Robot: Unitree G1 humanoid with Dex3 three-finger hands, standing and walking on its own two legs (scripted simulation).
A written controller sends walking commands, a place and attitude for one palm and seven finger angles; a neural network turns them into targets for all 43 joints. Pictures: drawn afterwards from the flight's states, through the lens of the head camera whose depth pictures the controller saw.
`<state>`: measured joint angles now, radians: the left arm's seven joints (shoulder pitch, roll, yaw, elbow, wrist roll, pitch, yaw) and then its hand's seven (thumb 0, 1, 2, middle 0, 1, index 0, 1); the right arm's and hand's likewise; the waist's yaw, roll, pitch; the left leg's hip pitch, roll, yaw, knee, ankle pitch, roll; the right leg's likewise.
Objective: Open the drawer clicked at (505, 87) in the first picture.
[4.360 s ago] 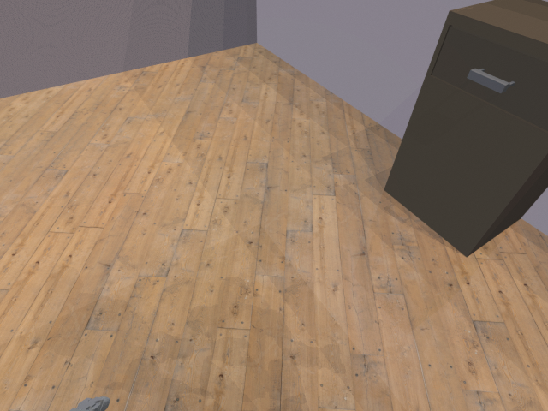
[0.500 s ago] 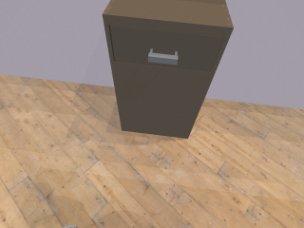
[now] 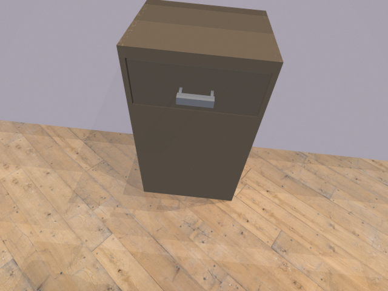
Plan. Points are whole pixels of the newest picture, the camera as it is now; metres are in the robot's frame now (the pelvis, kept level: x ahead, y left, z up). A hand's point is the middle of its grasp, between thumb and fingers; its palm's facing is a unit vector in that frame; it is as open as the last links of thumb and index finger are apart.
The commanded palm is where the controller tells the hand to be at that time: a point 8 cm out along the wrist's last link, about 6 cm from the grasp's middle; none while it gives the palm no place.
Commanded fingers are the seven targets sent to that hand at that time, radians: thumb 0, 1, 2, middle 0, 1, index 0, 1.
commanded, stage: take the last steps up to it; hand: left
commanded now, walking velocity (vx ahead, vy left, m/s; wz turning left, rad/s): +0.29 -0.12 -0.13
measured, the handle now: (195, 96) +0.71 +0.05 -0.01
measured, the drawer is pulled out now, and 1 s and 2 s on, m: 0.00 0.00 0.00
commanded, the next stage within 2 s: come to a stop and stand still in 0.42 s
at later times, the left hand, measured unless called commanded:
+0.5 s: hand (161, 243) +0.27 +0.10 -0.17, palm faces -0.13 -0.97 -0.19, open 7.4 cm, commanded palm none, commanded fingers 0.00 0.90 0.90 -0.20 -0.30 -0.20 -0.30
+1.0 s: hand (165, 247) +0.25 +0.09 -0.14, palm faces +0.06 -0.95 -0.30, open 7.4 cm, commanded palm none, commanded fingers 0.00 0.90 0.90 -0.20 -0.30 -0.20 -0.30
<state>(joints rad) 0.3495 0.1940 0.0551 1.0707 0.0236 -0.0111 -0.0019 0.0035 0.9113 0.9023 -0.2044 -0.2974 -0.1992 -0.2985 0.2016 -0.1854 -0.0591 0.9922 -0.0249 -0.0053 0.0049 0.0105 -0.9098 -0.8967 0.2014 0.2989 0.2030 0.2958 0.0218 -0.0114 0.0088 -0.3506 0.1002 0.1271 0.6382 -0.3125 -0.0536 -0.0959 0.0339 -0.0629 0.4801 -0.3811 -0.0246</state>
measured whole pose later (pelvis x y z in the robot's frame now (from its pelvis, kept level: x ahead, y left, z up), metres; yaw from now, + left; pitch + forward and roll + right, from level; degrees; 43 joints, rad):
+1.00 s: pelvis +0.19 -0.11 +0.01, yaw -1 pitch +0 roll +3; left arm 0.19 0.15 0.05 1.00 0.03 0.01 0.04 0.00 0.91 0.90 -0.21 -0.30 -0.20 -0.30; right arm 0.08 -0.23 -0.08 0.96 -0.02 0.07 -0.01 0.00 -0.91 -0.90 0.20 0.30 0.20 0.30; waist 0.04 0.03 0.08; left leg -0.45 0.02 -0.01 1.05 -0.38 -0.07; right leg -0.30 -0.08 -0.19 0.49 -0.19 -0.08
